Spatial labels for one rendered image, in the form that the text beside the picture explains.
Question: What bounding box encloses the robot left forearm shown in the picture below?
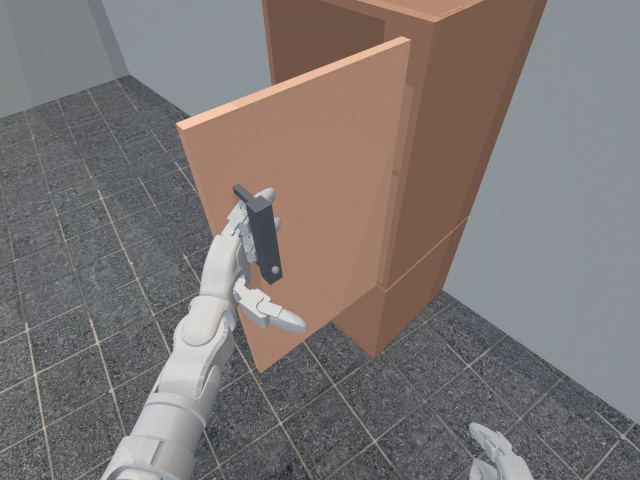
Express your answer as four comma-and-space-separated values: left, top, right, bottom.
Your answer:
100, 295, 238, 480

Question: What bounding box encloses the robot left hand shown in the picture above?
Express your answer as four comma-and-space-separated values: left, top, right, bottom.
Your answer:
199, 188, 307, 333

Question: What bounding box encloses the robot right hand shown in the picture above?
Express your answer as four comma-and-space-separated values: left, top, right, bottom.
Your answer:
469, 422, 535, 480

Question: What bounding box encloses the handle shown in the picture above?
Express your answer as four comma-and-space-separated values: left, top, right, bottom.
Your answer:
233, 184, 283, 285

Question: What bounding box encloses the cupboard door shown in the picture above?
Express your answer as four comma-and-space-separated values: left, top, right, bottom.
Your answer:
176, 36, 411, 373

